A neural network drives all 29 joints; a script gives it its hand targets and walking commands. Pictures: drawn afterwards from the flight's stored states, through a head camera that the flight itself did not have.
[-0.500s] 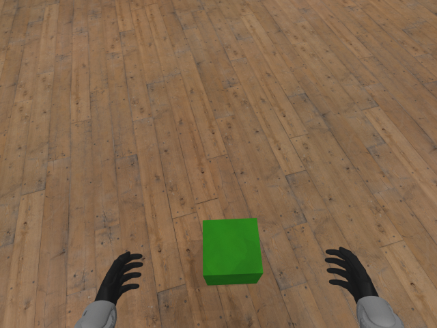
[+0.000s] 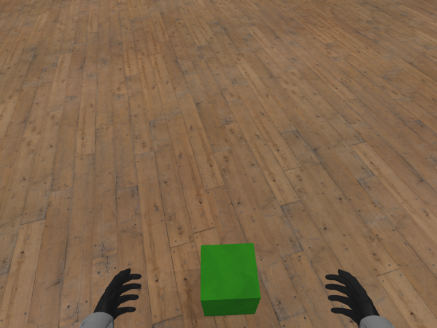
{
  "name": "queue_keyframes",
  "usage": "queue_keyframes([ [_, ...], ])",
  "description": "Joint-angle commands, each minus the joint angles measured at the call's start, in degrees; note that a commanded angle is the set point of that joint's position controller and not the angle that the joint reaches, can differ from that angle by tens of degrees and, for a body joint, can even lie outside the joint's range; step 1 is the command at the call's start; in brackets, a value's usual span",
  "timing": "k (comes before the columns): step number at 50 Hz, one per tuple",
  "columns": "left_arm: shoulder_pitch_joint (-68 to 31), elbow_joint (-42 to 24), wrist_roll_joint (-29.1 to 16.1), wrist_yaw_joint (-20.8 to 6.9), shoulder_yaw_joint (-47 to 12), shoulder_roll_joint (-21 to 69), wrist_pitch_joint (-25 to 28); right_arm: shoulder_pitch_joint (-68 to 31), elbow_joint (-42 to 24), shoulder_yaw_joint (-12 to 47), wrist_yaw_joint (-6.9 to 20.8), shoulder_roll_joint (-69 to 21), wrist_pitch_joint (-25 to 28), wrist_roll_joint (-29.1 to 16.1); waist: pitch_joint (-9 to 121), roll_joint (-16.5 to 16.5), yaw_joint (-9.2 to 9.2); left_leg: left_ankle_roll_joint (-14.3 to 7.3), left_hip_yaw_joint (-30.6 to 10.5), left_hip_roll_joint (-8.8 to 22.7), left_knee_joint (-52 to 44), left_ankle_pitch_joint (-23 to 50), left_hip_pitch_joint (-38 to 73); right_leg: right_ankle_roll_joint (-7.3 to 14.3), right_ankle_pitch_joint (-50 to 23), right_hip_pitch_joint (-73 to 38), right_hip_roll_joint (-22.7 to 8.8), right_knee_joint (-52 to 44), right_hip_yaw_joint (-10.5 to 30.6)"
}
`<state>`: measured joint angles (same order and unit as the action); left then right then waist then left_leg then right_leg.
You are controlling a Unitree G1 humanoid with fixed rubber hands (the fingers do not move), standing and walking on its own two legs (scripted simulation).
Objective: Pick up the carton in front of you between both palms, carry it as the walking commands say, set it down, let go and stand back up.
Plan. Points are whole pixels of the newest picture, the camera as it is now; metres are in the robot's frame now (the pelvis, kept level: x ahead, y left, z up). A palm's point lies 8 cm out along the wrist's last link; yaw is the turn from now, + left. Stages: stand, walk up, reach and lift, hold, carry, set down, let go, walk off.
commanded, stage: stand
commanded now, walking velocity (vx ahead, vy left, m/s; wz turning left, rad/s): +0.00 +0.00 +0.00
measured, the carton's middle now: (228, 280) +0.40 +0.00 -0.65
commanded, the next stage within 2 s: none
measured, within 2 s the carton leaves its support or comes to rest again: neither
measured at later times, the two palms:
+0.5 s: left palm out of the picture +0.10 +0.27 -0.12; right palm out of the picture +0.14 -0.25 -0.12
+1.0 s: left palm out of the picture +0.02 +0.26 -0.14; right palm out of the picture +0.09 -0.24 -0.13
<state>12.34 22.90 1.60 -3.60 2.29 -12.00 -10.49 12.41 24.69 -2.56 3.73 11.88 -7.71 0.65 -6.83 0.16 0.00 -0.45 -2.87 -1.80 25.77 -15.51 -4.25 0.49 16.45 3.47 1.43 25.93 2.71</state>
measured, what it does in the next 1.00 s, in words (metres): stands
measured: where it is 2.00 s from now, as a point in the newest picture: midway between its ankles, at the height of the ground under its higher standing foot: outside the picture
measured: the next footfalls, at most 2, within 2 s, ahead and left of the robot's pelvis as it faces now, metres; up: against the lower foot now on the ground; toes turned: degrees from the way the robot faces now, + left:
none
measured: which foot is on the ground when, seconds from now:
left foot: down 0.00-1.00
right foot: down 0.00-1.00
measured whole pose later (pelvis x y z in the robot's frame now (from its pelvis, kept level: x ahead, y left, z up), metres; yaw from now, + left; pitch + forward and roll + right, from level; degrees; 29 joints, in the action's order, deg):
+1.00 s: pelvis +0.04 +0.00 -0.01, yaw +6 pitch +1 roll +0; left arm 22.3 52.6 1.0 2.5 -0.6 -14.3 -0.6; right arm 20.5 51.6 0.8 -2.4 13.3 0.1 0.9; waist 2.2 0.4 -0.6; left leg -1.1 -6.8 -3.3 34.1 -21.7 -13.3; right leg -0.2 23.1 9.0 -0.9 30.9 -3.8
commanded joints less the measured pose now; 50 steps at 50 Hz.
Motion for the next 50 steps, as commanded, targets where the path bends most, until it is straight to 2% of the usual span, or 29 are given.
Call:
queue_keyframes([
  [1,0.96,3.38,1.15,3.54,1.98,-9.43,6.51,3.53,4.74,-1.68,-3.5,9.27,6.11,2.46,3.07,3.37,0.19,2.54,-2.71,5.65,-4.93,-4.87,-11.68,-2.66,8.23,6.92,-5.46,-4.05,-0.99],
  [2,3.15,3.99,1.91,4.68,2.08,-10.24,9.44,3.35,5.07,-2.26,-4.61,11.07,7.86,2.91,0.11,2.71,-0.88,2.62,-3.88,5.78,-5.19,-9.67,-13.78,-2.32,13.54,9.77,-6.59,-5.3,2.45],
  [3,2.13,5.24,1.99,4.99,1.68,-9.65,11.3,2.33,5.82,-1.81,-4.7,9.67,9.25,2.53,0.07,2.39,-0.49,2.42,-4.53,5.5,-4.47,-8.96,-16.11,-2.0,13.41,11.0,-6.9,-4.7,3.48],
  [5,1.11,6.79,1.28,4.88,1.12,-8.4,13.61,2.43,7.79,-0.86,-4.28,7.66,11.34,1.62,4.98,0.78,-0.31,1.67,-5.4,5.53,-2.72,-2.6,-15.09,-1.34,7.58,9.51,-7.52,-3.04,4.3],
  [7,0.98,8.51,0.73,4.54,0.99,-8.42,14.88,1.78,9.2,-0.54,-3.82,7.99,12.74,1.27,11.31,-1.04,-0.55,0.68,-6.63,6.09,-0.79,7.67,-12.54,-1.04,-1.2,6.93,-7.37,-0.4,3.74],
  [10,2.72,11.07,0.31,4.65,0.81,-9.44,15.21,4.12,11.72,-0.28,-4.09,8.82,13.04,1.03,13.9,-0.95,-0.54,0.0,-7.01,6.1,1.87,16.87,-11.58,-1.12,-10.27,5.63,-7.34,1.96,2.97],
  [23,9.13,16.54,-0.75,5.58,-0.36,-10.11,13.04,9.66,16.26,0.61,-5.35,9.42,10.76,0.29,11.0,0.11,-0.55,-1.26,-6.5,4.57,6.43,22.26,-12.69,-0.43,-20.36,6.92,-6.95,5.25,-0.38],
  [50,14.01,29.38,-0.59,6.21,-1.89,-7.94,10.12,11.43,26.22,2.22,-6.3,7.36,8.13,0.18,4.97,-0.83,-0.61,-2.6,-8.18,4.01,3.63,18.77,-12.15,0.53,-11.37,4.29,-6.51,1.17,-2.74],
])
